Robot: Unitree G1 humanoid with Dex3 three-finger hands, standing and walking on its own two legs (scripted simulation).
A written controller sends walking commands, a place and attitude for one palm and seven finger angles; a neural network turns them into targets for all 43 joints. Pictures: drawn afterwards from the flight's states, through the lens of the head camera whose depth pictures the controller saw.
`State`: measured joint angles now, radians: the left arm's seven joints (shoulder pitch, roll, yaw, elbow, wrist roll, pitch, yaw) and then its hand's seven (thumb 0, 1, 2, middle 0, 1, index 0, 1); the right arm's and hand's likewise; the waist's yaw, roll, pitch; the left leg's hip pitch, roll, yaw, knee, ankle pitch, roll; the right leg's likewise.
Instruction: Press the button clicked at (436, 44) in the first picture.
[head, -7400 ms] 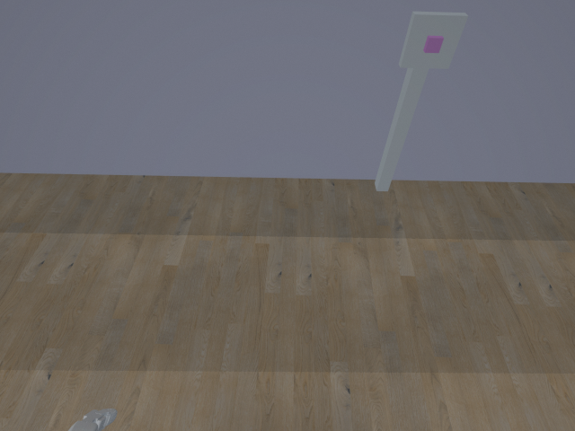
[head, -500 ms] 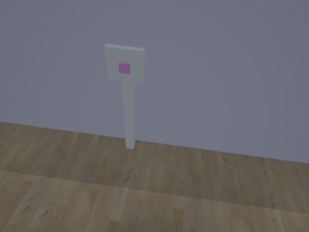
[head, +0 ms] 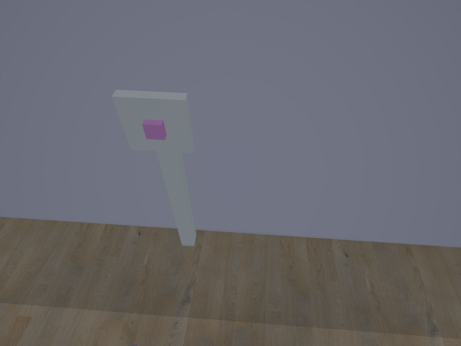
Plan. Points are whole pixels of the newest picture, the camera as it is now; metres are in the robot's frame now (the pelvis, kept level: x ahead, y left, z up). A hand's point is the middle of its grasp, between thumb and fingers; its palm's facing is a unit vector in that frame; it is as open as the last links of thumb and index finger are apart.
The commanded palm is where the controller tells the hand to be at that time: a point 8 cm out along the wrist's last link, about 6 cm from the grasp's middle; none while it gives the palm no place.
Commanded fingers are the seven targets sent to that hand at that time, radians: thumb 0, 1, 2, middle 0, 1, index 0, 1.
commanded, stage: take the last steps up to it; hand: left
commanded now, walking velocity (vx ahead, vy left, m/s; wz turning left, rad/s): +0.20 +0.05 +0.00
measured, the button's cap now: (155, 128) +0.62 +0.22 -0.01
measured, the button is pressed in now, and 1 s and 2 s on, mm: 0 0 0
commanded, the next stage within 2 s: come to a stop and stand still in 0.14 s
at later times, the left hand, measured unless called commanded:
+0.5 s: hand out of the picture +0.12 +0.24 -0.17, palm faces +0.02 -0.99 -0.17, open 7.4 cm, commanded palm none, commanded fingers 0.00 0.90 0.90 -0.20 -0.30 -0.20 -0.30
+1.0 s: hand out of the picture +0.13 +0.15 -0.15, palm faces -0.03 -0.97 -0.24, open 7.3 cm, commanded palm none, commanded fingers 0.00 0.90 0.90 -0.20 -0.30 -0.20 -0.30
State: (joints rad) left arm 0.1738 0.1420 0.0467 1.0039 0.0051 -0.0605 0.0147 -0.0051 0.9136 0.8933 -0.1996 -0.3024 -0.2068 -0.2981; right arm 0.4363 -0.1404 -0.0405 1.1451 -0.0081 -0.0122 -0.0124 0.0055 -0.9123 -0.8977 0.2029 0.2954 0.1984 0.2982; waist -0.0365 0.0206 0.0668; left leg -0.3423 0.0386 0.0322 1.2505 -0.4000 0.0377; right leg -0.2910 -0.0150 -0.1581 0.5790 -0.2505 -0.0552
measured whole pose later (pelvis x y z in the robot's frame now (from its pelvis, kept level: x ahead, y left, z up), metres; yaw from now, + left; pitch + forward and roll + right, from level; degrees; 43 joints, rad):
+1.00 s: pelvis +0.07 -0.03 +0.01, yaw -3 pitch +0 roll +0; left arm 0.22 0.15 0.03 1.02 0.02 0.02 0.03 0.00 0.92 0.89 -0.20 -0.30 -0.21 -0.30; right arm 0.28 -0.18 -0.06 1.07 -0.01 0.05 -0.01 0.00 -0.91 -0.90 0.20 0.29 0.20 0.30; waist -0.02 0.05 0.02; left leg -0.30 0.06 0.04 0.72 -0.39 -0.02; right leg -0.24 -0.01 -0.09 0.51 -0.26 -0.04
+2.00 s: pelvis +0.04 +0.00 +0.01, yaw -2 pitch -2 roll +0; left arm 0.19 0.30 0.03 1.02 0.02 -0.01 0.01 0.00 0.90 0.89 -0.20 -0.30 -0.20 -0.30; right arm 0.25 -0.27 -0.02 1.03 -0.02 -0.02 -0.01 0.00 -0.91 -0.90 0.20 0.30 0.20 0.30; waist -0.01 0.01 -0.01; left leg -0.18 -0.01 0.06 0.46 -0.25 0.03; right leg -0.23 -0.05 -0.09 0.45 -0.19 0.00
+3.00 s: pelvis +0.12 +0.02 +0.00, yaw -3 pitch -3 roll +0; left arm 0.16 0.17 0.03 1.01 0.01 0.03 0.05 0.00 0.91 0.89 -0.20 -0.30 -0.20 -0.30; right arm 0.29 -0.11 -0.03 1.10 -0.01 0.00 -0.05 0.00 -0.91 -0.90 0.20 0.30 0.20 0.30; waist -0.02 -0.02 0.07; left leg -0.06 -0.04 0.10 0.51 -0.41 0.06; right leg -0.32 -0.05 -0.08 0.64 -0.26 -0.02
